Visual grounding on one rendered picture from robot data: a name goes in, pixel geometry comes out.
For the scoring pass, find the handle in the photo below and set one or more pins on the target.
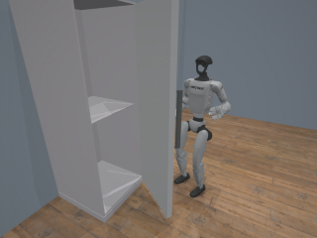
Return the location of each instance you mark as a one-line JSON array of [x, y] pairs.
[[179, 95]]

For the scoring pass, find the robot head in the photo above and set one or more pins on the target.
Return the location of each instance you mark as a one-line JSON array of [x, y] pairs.
[[204, 61]]

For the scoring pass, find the robot left upper arm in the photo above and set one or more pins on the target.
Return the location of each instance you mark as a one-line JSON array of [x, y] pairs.
[[218, 88]]

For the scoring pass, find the robot right foot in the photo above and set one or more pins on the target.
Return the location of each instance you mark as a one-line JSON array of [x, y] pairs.
[[181, 178]]

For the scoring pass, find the robot right upper arm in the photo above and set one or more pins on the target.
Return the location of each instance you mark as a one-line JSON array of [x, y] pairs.
[[185, 99]]

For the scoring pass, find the robot right forearm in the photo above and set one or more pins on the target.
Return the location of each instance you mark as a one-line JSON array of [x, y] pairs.
[[183, 107]]

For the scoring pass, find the left robot hand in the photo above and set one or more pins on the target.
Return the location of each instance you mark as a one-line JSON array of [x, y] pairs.
[[216, 110]]

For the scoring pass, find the fridge door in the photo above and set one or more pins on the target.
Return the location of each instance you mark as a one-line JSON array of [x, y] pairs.
[[156, 31]]

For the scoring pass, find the robot left forearm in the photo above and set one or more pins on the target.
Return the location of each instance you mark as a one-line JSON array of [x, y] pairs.
[[226, 108]]

